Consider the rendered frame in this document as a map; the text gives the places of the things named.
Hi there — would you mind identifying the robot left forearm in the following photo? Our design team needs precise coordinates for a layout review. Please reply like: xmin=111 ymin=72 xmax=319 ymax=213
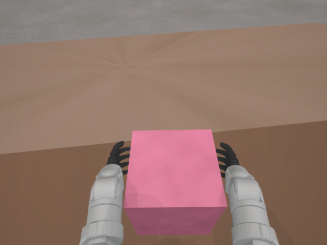
xmin=79 ymin=164 xmax=124 ymax=245

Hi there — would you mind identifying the right robot hand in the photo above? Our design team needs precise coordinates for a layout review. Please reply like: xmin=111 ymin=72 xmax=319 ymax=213
xmin=216 ymin=142 xmax=239 ymax=178

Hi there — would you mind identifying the carton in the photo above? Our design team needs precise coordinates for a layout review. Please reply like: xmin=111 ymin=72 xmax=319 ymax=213
xmin=123 ymin=129 xmax=227 ymax=235

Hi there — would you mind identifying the robot right forearm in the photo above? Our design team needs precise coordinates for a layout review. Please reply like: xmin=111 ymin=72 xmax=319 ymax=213
xmin=225 ymin=165 xmax=279 ymax=245

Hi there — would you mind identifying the left robot hand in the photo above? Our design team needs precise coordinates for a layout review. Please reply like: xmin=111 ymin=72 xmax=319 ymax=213
xmin=107 ymin=141 xmax=131 ymax=175

